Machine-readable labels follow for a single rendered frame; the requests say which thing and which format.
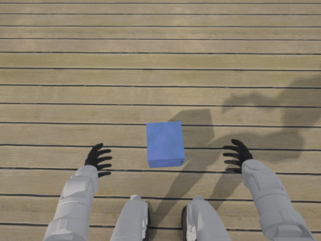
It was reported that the right robot hand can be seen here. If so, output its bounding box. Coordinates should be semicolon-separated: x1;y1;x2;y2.
223;139;253;174

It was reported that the left robot hand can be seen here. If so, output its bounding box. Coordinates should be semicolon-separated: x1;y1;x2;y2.
84;143;112;178

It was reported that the right robot foot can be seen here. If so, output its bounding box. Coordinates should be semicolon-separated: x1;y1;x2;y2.
182;206;196;241

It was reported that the robot right thigh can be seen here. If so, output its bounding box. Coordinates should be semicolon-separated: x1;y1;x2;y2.
187;200;232;241

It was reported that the right robot forearm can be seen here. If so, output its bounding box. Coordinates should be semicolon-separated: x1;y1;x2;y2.
242;159;317;241

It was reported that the carton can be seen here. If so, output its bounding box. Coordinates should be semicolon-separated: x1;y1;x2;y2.
146;121;185;168

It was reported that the left robot forearm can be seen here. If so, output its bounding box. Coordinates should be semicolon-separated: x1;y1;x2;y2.
43;165;98;241

